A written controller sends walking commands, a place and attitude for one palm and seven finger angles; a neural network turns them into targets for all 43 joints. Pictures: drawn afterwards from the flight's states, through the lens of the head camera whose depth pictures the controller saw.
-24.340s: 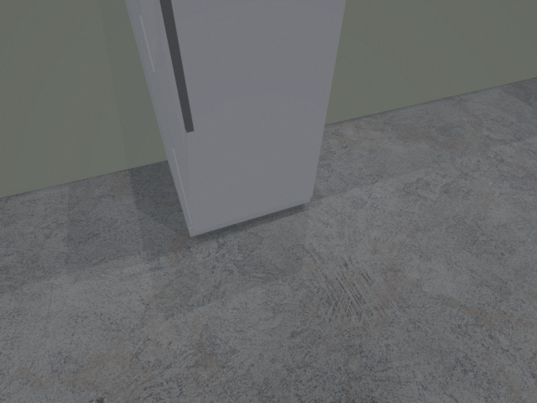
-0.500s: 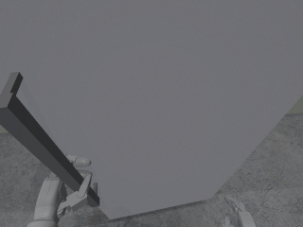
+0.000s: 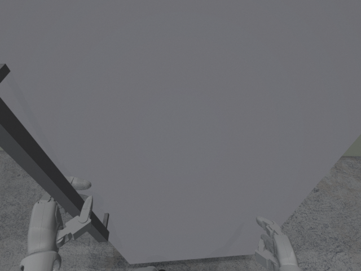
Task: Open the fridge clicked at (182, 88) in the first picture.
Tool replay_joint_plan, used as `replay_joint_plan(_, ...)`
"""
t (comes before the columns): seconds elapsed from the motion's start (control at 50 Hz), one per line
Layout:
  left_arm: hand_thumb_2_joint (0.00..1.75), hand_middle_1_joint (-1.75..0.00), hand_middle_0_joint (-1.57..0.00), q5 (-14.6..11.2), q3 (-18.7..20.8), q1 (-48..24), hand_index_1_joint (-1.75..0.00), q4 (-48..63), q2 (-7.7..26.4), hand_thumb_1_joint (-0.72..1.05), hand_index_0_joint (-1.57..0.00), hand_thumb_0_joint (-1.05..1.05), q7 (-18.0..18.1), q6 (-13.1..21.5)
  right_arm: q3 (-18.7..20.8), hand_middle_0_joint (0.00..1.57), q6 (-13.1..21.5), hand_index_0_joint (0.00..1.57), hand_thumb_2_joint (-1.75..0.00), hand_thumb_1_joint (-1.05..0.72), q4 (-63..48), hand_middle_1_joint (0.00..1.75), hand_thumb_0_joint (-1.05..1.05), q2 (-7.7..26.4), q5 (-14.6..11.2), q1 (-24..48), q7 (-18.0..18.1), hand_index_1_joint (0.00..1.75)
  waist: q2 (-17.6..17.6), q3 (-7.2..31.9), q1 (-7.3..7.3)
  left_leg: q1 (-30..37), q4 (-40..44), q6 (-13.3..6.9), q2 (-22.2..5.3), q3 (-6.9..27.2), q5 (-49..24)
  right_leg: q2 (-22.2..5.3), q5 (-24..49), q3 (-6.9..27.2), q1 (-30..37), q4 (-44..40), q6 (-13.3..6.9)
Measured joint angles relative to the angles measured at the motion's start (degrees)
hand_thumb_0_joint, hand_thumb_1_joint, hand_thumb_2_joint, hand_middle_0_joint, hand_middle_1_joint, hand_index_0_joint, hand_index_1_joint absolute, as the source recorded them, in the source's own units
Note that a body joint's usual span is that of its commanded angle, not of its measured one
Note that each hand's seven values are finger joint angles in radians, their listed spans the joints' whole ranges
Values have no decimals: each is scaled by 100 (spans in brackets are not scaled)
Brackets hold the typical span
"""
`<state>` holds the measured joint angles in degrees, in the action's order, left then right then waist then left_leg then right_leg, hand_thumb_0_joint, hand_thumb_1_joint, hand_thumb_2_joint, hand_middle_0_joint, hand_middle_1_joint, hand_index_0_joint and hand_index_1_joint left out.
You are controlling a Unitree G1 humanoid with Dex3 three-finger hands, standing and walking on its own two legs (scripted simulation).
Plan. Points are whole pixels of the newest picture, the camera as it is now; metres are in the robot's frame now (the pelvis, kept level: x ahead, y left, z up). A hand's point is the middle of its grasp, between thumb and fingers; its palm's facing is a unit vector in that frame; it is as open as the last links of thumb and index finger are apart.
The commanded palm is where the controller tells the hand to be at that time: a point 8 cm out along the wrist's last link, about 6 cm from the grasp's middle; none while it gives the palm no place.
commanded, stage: walk backward, drawing the door open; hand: left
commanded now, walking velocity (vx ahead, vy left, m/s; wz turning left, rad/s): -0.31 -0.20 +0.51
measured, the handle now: (70, 184) +0.24 +0.21 +0.13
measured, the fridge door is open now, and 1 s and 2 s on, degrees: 6 40 72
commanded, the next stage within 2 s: none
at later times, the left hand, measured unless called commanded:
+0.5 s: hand out of the picture +0.09 +0.14 +0.08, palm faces +0.47 -0.85 -0.22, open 5.9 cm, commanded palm +0.03 +0.17 +0.08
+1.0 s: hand out of the picture -0.06 +0.03 +0.09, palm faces +0.76 -0.60 -0.25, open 6.0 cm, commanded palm -0.12 +0.03 +0.08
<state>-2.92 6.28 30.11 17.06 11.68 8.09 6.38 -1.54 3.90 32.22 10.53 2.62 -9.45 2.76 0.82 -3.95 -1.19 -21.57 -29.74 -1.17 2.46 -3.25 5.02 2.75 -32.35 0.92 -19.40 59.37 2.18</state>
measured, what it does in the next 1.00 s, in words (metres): steps to the right, turning left: right foot, then left foot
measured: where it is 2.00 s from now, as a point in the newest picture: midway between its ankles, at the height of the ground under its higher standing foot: outside the picture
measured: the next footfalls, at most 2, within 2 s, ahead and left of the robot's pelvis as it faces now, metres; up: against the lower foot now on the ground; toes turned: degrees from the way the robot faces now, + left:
right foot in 0.08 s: +0.05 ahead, -0.10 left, +0.00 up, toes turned +7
left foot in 0.48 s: -0.18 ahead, +0.06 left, +0.00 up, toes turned +23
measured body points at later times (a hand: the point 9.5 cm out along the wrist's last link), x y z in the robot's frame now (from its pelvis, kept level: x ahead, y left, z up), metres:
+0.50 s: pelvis -0.10 -0.09 +0.01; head -0.07 -0.10 +0.46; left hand +0.05 +0.18 +0.10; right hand +0.13 -0.28 -0.08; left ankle -0.22 +0.04 -0.72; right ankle +0.01 -0.10 -0.71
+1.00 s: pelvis -0.12 -0.25 +0.02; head -0.10 -0.25 +0.47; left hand -0.10 +0.05 +0.10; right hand +0.16 -0.34 -0.08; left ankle -0.22 -0.22 -0.66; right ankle -0.02 -0.24 -0.72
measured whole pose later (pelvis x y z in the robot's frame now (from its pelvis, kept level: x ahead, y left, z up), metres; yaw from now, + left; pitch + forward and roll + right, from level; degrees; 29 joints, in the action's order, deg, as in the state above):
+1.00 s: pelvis -0.12 -0.25 +0.02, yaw +43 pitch -1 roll +3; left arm 0.5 3.3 20.0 9.3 9.6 4.8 6.2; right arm 2.0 5.0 37.2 12.2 2.2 -12.2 7.1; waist 0.4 -2.8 -1.2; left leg -19.8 -54.8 1.9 0.5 -9.0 32.5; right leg -4.2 -7.4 -13.6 -19.0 26.5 -5.8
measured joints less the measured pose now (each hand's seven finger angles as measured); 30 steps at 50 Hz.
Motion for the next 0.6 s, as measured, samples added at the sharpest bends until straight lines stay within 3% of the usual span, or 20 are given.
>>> replay_joint_plan(0.06,77,-139,-45,-15,48,-275,-140,-197,106,61,-44,-2,61,-328,-60,20,26,25,-90,-91,170,30,1,-35,-15,-76,105,33,-183,163,-149,-146,220,107,-90,383,-261,34,161,183,67,-1258,-139)
replay_joint_plan(0.12,76,-137,-41,-49,110,-620,-140,-472,134,64,-40,-2,73,-453,-70,20,37,24,-90,-91,283,30,1,-46,-69,-102,173,32,-386,164,-181,-421,131,239,-255,707,290,125,1436,-161,169,-2260,-408)
replay_joint_plan(0.14,75,-137,-40,-41,114,-707,-140,-554,126,64,-38,-2,75,-483,-44,20,26,23,-90,-91,337,30,1,-52,-94,-135,175,32,-377,199,-177,-611,-224,304,-231,744,774,110,1658,-270,142,-2402,-545)
replay_joint_plan(0.2,75,-134,-38,62,88,-820,-140,-809,23,65,-38,-2,85,-468,52,20,-55,22,-90,-90,578,30,1,7,-61,-269,163,31,-155,455,-34,-1198,-2531,390,51,563,1665,-88,1926,-324,3,-2729,-802)
replay_joint_plan(0.26,74,-133,-37,107,92,-819,-140,-1067,-96,66,-39,-2,86,-267,86,20,-58,21,-90,-90,673,30,1,137,-29,-365,208,31,-50,586,-25,-956,-3224,387,71,277,1950,-259,2179,-388,-33,-3096,-822)
replay_joint_plan(0.38,73,-133,-37,197,-56,-1021,-140,-1069,-154,66,-39,-2,37,-134,202,20,-1,20,-90,-91,487,30,1,319,-52,-420,355,30,-16,524,-106,163,-1997,269,-217,83,2497,-486,2490,-897,-249,-3372,-891)
replay_joint_plan(0.46,73,-135,-38,207,-252,-1193,-140,-840,-228,67,-38,0,-32,-132,234,20,-12,20,-90,-91,197,30,1,385,-70,-369,384,30,-70,429,-151,804,-488,203,-395,-46,1868,-563,2629,-1316,-495,-3300,-914)
replay_joint_plan(0.48,74,-136,-38,179,-307,-1202,-140,-732,-245,67,-38,0,-49,-130,236,20,-12,20,-90,-91,63,30,1,417,-79,-369,379,30,-145,399,-162,1026,10,141,-464,-30,1454,-551,2583,-1421,-609,-3108,-859)
replay_joint_plan(0.5,74,-136,-39,153,-350,-1219,-140,-654,-225,67,-37,0,-64,-107,252,20,6,20,-90,-91,-30,30,1,406,-72,-356,376,30,-192,371,-183,1131,276,263,-504,94,1486,-538,2391,-1419,-800,-2736,-583)
replay_joint_plan(0.52,74,-137,-40,146,-367,-1257,-140,-672,-143,67,-37,0,-67,-85,265,20,24,20,-90,-91,-5,30,1,278,-52,-319,362,30,-63,303,-186,1134,224,375,-439,134,1501,-549,1871,-1143,-975,-2139,-286)
replay_joint_plan(0.54,74,-137,-41,180,-386,-1279,-140,-733,-104,67,-36,0,-74,-83,260,20,38,20,-90,-91,29,30,1,158,-18,-326,338,30,-18,266,-217,1131,168,446,-426,238,1454,-489,1410,-896,-1116,-1498,-128)
replay_joint_plan(0.6,74,-135,-40,292,-428,-1303,-140,-903,-126,67,-35,0,-193,-146,206,20,158,20,-90,-91,173,30,1,-86,30,-447,223,30,-174,219,-248,1158,260,582,-606,691,1187,-254,979,-542,-1254,-476,88)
